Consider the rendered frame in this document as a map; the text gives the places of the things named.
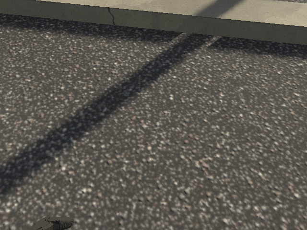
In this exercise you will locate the robot left hand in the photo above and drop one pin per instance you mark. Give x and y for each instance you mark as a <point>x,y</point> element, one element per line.
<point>57,223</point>

